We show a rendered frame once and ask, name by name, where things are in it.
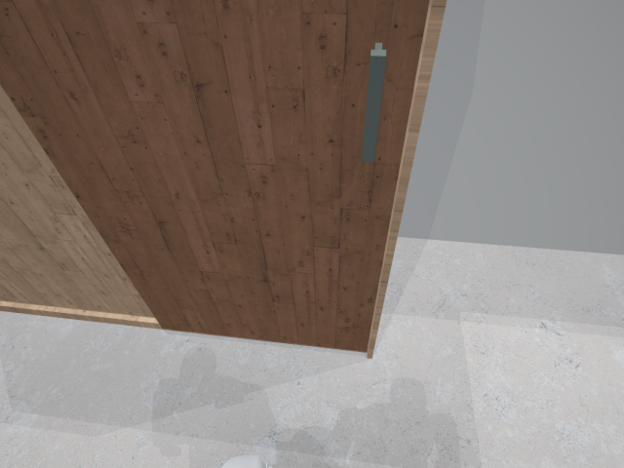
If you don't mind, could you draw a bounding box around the handle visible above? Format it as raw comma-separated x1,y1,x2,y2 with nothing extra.
362,43,386,162

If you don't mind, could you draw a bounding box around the wardrobe door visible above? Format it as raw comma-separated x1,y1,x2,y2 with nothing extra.
0,0,429,352
0,85,155,318

